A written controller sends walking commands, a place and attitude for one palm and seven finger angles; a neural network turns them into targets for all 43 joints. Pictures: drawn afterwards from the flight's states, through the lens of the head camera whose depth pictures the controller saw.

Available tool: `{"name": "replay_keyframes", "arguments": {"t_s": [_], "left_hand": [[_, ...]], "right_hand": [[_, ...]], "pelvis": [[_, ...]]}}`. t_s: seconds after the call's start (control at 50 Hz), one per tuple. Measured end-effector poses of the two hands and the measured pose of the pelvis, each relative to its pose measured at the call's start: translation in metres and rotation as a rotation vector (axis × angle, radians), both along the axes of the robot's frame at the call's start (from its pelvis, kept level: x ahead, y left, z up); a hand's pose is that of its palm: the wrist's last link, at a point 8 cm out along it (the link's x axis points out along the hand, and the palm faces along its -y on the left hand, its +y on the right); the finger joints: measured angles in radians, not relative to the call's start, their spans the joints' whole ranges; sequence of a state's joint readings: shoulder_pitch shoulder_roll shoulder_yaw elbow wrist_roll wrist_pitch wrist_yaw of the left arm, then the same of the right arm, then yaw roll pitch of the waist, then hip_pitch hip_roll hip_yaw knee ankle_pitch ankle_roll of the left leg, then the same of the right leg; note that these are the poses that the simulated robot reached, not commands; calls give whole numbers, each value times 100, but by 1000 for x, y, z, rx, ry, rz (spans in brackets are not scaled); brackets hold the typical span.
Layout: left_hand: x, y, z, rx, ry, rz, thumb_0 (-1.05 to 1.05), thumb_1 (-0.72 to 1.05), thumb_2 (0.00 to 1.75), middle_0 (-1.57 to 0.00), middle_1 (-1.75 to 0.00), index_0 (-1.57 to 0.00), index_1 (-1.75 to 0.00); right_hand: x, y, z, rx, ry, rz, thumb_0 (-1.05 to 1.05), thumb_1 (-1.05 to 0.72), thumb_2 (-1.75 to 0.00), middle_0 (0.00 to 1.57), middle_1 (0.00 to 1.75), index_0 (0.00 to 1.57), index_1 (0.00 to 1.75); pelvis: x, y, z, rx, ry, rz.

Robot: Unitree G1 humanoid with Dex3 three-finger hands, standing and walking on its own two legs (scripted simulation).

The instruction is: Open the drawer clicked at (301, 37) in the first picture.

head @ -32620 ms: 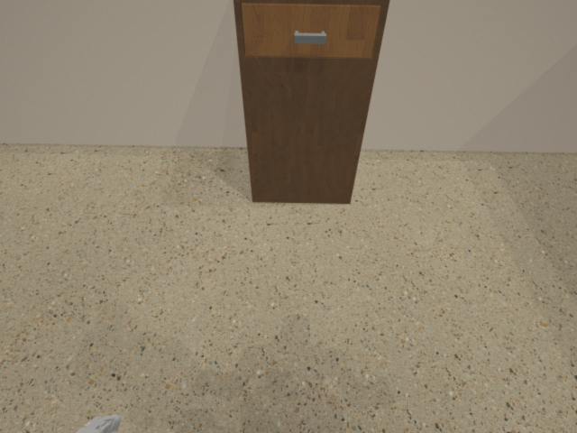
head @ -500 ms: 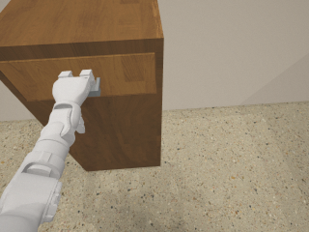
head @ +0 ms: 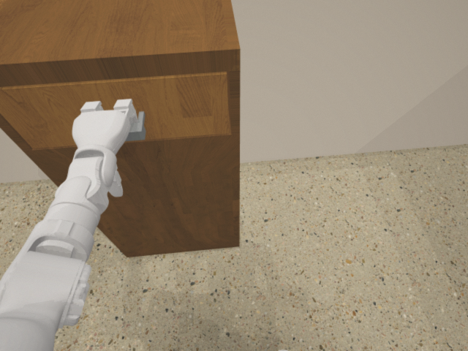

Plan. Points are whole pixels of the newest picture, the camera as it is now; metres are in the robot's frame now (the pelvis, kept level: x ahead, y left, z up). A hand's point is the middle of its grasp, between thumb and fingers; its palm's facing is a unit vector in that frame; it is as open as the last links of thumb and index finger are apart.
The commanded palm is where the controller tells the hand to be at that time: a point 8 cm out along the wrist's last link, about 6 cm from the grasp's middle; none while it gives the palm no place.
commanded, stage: lower the fingers behind the handle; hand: left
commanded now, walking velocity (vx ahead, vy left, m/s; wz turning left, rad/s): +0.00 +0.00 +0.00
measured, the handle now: (118, 125) +0.53 +0.23 +0.06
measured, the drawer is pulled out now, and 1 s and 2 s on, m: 0.00 0.00 0.00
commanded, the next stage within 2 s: lift the fingers back up to retry in 0.14 s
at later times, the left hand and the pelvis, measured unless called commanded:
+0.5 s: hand (113, 148) +0.46 +0.23 +0.07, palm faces -0.04 +0.00 -1.00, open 14.0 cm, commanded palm +0.44 +0.22 +0.13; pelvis +0.00 +0.01 +0.00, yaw +0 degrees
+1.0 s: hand (101, 131) +0.45 +0.23 +0.12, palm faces -0.08 -0.02 -1.00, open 13.9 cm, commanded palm +0.43 +0.23 +0.18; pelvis +0.02 +0.00 +0.02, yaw +1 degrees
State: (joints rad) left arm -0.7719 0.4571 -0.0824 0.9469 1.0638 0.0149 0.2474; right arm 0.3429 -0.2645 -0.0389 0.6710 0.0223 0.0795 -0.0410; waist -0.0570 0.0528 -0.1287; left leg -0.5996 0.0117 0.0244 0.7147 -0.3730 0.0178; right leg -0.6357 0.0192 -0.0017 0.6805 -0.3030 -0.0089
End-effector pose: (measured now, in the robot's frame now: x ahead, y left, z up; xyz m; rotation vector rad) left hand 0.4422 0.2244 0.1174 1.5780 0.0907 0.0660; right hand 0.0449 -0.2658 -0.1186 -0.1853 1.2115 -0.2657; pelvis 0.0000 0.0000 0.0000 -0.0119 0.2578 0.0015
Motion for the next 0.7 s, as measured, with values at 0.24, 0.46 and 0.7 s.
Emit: {"name": "replay_keyframes", "arguments": {"t_s": [0.24, 0.46, 0.7], "left_hand": [[0, 0, -1, 5, -15, 0, 0, -49, 30, -29, -124, -28, -124], [1, 0, 2, -4, 20, 3, 0, -49, 30, -28, -121, -30, -120], [2, 1, 41, -15, -75, -28, 0, -49, 30, -31, -120, -32, -118]], "right_hand": [[2, 7, -2, 11, 13, 15, 1, -91, -90, 20, 29, 20, 30], [17, 10, 2, 8, -33, 13, 0, -91, -90, 20, 29, 20, 30], [35, 14, 5, 25, -60, 20, 1, -91, -90, 20, 29, 20, 30]], "pelvis": [[1, 4, 0, -2, 2, 8], [3, 5, 3, -3, -16, 8], [16, 7, 9, -4, -51, 11]]}}
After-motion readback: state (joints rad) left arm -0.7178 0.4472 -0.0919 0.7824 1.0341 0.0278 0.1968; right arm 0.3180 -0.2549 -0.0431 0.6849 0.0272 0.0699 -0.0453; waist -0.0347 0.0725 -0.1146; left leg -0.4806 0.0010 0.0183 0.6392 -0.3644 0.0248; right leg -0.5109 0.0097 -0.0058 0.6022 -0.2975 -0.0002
